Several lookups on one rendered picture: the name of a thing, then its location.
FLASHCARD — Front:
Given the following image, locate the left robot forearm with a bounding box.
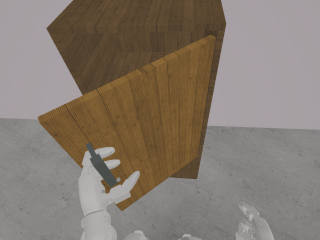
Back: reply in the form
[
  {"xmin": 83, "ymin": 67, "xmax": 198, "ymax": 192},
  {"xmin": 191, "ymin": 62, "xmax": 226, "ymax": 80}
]
[{"xmin": 80, "ymin": 210, "xmax": 117, "ymax": 240}]

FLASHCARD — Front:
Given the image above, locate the robot right hand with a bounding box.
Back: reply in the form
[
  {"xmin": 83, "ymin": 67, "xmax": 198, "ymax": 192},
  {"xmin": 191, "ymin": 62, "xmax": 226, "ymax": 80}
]
[{"xmin": 235, "ymin": 201, "xmax": 275, "ymax": 240}]

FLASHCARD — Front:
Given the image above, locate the handle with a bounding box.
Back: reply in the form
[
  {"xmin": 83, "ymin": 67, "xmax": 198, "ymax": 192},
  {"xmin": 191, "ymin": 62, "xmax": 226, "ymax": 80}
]
[{"xmin": 86, "ymin": 142, "xmax": 118, "ymax": 187}]

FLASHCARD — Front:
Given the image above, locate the robot left hand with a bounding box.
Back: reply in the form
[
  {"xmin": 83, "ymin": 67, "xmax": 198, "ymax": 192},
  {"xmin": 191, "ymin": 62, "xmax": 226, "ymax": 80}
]
[{"xmin": 78, "ymin": 147, "xmax": 140, "ymax": 216}]

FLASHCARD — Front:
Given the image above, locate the left robot shin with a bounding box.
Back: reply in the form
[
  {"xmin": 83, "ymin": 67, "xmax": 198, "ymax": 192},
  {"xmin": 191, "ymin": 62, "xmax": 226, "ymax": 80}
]
[{"xmin": 134, "ymin": 230, "xmax": 144, "ymax": 235}]

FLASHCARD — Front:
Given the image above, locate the cupboard door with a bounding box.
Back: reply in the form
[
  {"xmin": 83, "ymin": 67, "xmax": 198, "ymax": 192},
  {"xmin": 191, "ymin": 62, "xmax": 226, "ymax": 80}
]
[{"xmin": 37, "ymin": 34, "xmax": 216, "ymax": 211}]

